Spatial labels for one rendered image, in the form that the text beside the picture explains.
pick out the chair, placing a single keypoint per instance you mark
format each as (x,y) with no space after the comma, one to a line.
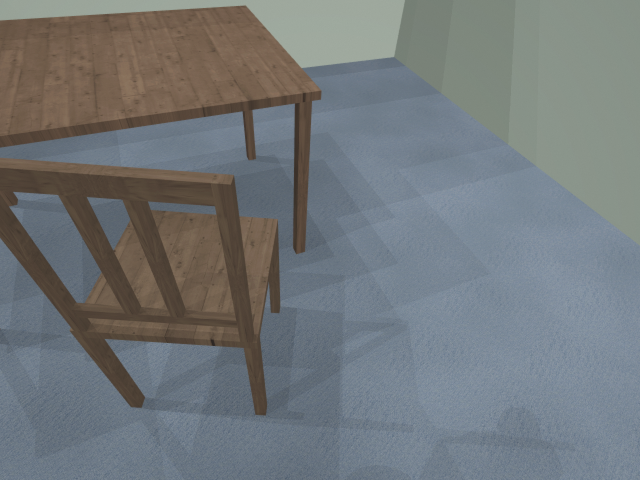
(173,277)

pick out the table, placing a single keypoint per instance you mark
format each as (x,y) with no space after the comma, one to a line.
(69,76)

